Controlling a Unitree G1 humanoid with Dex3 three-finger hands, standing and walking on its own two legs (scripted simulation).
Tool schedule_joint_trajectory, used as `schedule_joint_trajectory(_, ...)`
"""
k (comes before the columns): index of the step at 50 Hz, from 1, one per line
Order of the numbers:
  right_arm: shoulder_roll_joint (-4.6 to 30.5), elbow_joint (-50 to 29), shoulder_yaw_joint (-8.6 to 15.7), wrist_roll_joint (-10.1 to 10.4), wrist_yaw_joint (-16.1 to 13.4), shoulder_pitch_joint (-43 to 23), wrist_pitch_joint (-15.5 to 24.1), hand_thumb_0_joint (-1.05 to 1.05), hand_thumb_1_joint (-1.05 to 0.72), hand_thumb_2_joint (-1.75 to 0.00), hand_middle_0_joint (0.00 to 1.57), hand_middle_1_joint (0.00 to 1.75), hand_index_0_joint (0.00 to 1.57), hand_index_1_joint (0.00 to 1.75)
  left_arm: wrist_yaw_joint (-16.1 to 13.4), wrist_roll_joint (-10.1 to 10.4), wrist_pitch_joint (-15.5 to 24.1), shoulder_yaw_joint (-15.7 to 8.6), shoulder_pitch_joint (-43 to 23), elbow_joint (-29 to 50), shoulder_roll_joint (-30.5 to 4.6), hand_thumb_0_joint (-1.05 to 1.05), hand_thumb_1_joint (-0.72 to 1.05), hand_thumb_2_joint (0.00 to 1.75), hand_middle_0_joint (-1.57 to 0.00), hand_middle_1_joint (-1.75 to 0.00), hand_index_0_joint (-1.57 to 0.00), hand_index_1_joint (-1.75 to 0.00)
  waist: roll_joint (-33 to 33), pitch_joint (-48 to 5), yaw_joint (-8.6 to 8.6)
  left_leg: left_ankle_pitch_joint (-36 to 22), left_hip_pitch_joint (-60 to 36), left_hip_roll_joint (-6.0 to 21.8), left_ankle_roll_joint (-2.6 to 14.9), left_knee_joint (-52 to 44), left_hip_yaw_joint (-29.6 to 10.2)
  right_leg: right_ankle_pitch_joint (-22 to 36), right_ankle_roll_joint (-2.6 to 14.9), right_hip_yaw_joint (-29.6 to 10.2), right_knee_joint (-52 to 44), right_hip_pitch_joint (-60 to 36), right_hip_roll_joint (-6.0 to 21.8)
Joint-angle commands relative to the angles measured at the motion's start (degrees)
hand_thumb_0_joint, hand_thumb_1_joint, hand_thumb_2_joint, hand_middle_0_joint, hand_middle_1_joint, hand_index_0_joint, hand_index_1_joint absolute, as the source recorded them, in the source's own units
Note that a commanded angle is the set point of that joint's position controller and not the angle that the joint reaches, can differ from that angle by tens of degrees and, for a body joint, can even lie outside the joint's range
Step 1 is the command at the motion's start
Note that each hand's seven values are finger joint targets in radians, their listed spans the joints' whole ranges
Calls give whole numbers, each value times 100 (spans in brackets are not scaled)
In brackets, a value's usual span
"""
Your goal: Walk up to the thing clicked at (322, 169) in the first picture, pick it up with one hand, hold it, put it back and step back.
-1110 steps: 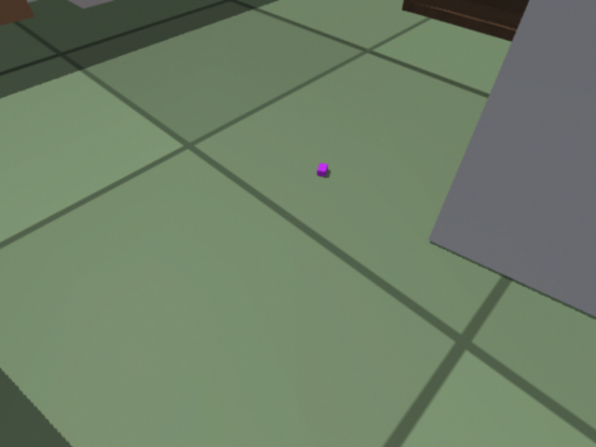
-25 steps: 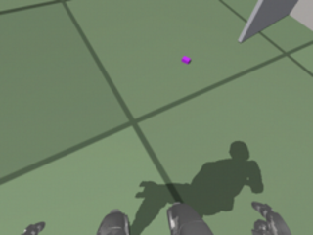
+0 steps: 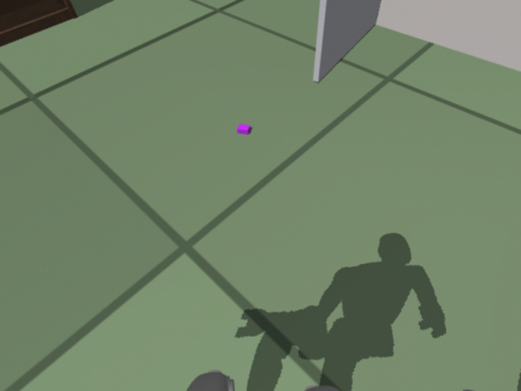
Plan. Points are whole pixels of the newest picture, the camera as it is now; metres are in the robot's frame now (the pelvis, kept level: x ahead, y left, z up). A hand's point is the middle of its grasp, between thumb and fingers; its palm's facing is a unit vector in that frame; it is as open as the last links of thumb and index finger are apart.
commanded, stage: walk up
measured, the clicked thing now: (243, 129) +1.51 +0.11 -0.73
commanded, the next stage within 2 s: stand in 1.32 s
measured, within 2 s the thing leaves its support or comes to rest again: neither
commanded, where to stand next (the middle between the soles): +0.09 +0.04 m, yaw -7 degrees
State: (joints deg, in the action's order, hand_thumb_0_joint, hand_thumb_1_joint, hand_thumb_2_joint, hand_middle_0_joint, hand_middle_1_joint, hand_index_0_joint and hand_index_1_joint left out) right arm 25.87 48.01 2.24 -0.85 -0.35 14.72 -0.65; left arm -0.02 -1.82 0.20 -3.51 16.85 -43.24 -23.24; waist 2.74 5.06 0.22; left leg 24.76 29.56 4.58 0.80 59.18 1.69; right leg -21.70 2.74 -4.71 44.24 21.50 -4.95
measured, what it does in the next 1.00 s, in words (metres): steps on the spot: left foot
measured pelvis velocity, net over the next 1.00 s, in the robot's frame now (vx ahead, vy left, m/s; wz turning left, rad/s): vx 0.01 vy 0.01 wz -0.18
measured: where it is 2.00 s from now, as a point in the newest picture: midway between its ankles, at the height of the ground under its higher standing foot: outside the picture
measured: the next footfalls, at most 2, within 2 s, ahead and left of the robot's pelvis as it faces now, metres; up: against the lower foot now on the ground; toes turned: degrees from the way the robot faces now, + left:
left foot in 0.10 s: +0.07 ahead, +0.14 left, +0.00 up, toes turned -3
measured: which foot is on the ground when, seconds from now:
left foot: up 0.00-0.08, down 0.10-1.00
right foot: down 0.00-1.00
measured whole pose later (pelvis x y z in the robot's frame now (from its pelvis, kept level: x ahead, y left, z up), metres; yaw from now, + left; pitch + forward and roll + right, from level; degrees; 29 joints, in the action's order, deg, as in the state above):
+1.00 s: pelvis +0.01 +0.01 +0.02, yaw -10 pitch -2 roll +1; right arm 21.6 63.7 0.6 -0.5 1.4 6.0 -0.5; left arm -0.5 -0.1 2.2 0.2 4.5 -62.1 -20.2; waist 0.4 3.7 -1.2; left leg 15.6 11.0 3.5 -1.0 29.2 6.1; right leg -13.5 -1.1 -8.1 30.8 14.8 -1.8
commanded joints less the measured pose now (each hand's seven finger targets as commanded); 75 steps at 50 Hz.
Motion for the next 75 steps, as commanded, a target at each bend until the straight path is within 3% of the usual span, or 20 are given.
schedule_joint_trajectory(1, 1025, -461, 325, -63, -40, -51, 323, 0, -90, -90, 20, 30, 20, 30, -143, 28, 189, -480, 180, 365, -1475, 0, 90, 90, -20, -30, -20, -30, -1050, -517, 158, 288, 58, -99, 31, -1001, -158, 1128, 993, -2119, -1274, -696, 1381)
schedule_joint_trajectory(4, 855, -242, 332, -84, -48, 461, 475, 0, -90, -90, 20, 30, 20, 30, -130, 132, 143, -335, -178, 396, -1258, 0, 90, 90, -20, -30, -20, -30, -722, -811, -234, -803, -1730, -333, 172, -2726, -66, 2024, 600, -1329, -357, 151, 1058)
schedule_joint_trajectory(5, 1042, -223, 388, -168, -78, 659, 519, 0, -90, -90, 20, 30, 20, 30, -135, 179, 161, -215, -211, 445, -905, 0, 90, 90, -20, -30, -20, -30, -145, -950, -343, -705, -2281, 282, 403, -3186, -1043, 1648, 260, -1059, 293, 725, 767)
schedule_joint_trajectory(6, 1368, -315, 442, -194, -93, 376, 543, 0, -90, -90, 20, 30, 20, 30, -128, 231, 161, -88, -57, 386, -571, 0, 90, 90, -20, -30, -20, -30, 872, -811, -239, -619, -2567, 1302, 743, -3806, -2564, -65, -118, -487, 1001, 1490, -95)
schedule_joint_trajectory(7, 1621, -381, 494, -115, -47, 178, 527, 0, -90, -90, 20, 30, 20, 30, -207, 181, 141, -207, -22, 235, -1102, 0, 90, 90, -20, -30, -20, -30, 705, -758, -268, -194, -2111, 2159, 1476, -3888, -3276, -1241, -219, -362, 1403, 1338, 68)
schedule_joint_trajectory(8, 1636, -433, 522, -82, -20, -106, 513, 0, -90, -90, 20, 30, 20, 30, -225, 136, 186, -219, 9, 116, -1307, 0, 90, 90, -20, -30, -20, -30, 606, -555, -154, -139, -1659, 2373, 1792, -3816, -3335, -1330, -209, -350, 1496, 1061, 388)
schedule_joint_trajectory(10, 1274, -458, 398, -118, -12, -290, 474, 0, -90, -90, 20, 30, 20, 30, -117, 124, 257, -285, -131, -40, -1301, 0, 90, 90, -20, -30, -20, -30, 388, -162, -97, -496, -1282, 1498, 1236, -3614, -1843, -1100, -167, -166, 854, 667, 437)
schedule_joint_trajectory(12, 1261, -317, 359, -123, -6, -103, 457, 0, -90, -90, 20, 30, 20, 30, -43, 163, 289, -261, -152, -160, -1126, 0, 90, 90, -20, -30, -20, -30, 705, -136, -166, -1015, -1311, 1018, 879, -3514, -1200, -324, -148, 196, 225, 414, 328)
schedule_joint_trajectory(15, 1108, -335, 266, -67, 71, -491, 289, 0, -90, -90, 20, 30, 20, 30, -105, 159, 367, -220, 272, -511, -923, 0, 90, 90, -20, -30, -20, -30, 938, -458, 129, -1467, -918, 705, 588, -2652, -453, 710, -112, 598, -1273, -897, 104)
schedule_joint_trajectory(17, 686, -395, 152, -9, 75, -381, 217, 0, -90, -90, 20, 30, 20, 30, -193, 82, 436, -314, 365, -617, -1216, 0, 90, 90, -20, -30, -20, -30, 182, -632, 192, -981, -248, 429, 283, -1743, -116, 798, 109, -532, -1486, -1573, 575)
schedule_joint_trajectory(18, 464, -426, 88, 11, 74, -420, 185, 0, -90, -90, 20, 30, 20, 30, -228, 42, 496, -345, 140, -514, -1560, 0, 90, 90, -20, -30, -20, -30, -648, -553, 86, -162, 227, -33, -18, -1115, 105, 291, 555, -2565, -2057, -1297, 1723)
schedule_joint_trajectory(19, 777, -338, 203, 1, -5, -540, 117, 0, -90, -90, 20, 30, 20, 30, -225, 66, 464, -364, -128, -510, -1808, 0, 90, 90, -20, -30, -20, -30, -787, -339, 83, 923, -202, 8, 46, -796, -240, 189, 1121, -3069, -2130, -449, 2235)
schedule_joint_trajectory(20, 853, -200, 240, -10, -10, -353, 137, 0, -90, -90, 20, 30, 20, 30, -214, 78, 443, -328, -393, -447, -1695, 0, 90, 90, -20, -30, -20, -30, -740, -296, -74, 803, -550, 80, 71, -989, -353, 452, 1193, -2857, -1957, -201, 2162)
schedule_joint_trajectory(25, 769, 223, 212, 37, 28, -142, 285, 0, -90, -90, 20, 30, 20, 30, -188, 157, 452, -100, -857, -564, -1148, 0, 90, 90, -20, -30, -20, -30, -702, -789, -254, -1662, -1902, 246, 287, -2602, -429, 2077, 278, -1035, -1048, 32, 1101)
schedule_joint_trajectory(28, 996, 240, 218, 76, 72, -777, 280, 0, -90, -90, 20, 30, 20, 30, -176, 168, 437, -48, -688, -847, -1062, 0, 90, 90, -20, -30, -20, -30, -456, -769, 15, -1143, -1301, 648, 527, -2820, -860, 1238, 64, -536, -1076, -556, 658)
schedule_joint_trajectory(32, 704, 503, 92, 60, 90, -706, 186, 0, -90, -90, 20, 30, 20, 30, -185, 147, 467, -67, -992, -999, -1309, 0, 90, 90, -20, -30, -20, -30, -863, -622, -149, -564, -1567, 57, 164, -2512, -222, 1008, 371, -1690, -1808, -210, 1340)
schedule_joint_trajectory(40, 830, 947, 89, 63, 103, -1088, 224, 0, -90, -90, 20, 30, 20, 30, -168, 194, 397, 50, -1268, -1359, -1021, 0, 90, 90, -20, -30, -20, -30, -396, -754, -45, -1067, -1725, 466, 302, -3502, -363, 1824, -7, -699, -1483, -848, 798)
schedule_joint_trajectory(54, 804, 1150, 168, 7, 110, -1442, 151, 0, -90, -90, 20, 30, 20, 30, -141, 159, 268, 82, -1446, -1730, -945, 0, 90, 90, -20, -30, -20, -30, -22, -457, -38, -175, -1988, 554, 280, -4079, -254, 1452, -110, -538, -1846, -716, 681)
schedule_joint_trajectory(66, 639, 1223, 153, 47, 69, -1265, 113, 0, -90, -90, 20, 30, 20, 30, -132, 150, 243, 118, -1522, -1821, -889, 0, 90, 90, -20, -30, -20, -30, -558, -843, -203, -1720, -2466, 462, 155, -3945, -279, 2640, -149, -625, -2086, -946, 937)
schedule_joint_trajectory(75, 676, 1333, 143, 25, 34, -1395, 172, 0, -90, -90, 20, 30, 20, 30, -99, 165, 172, 127, -1496, -1874, -874, 0, 90, 90, -20, -30, -20, -30, -329, -905, -133, -1961, -2758, 392, 47, -4134, -190, 2619, -184, -562, -2454, -1122, 1013)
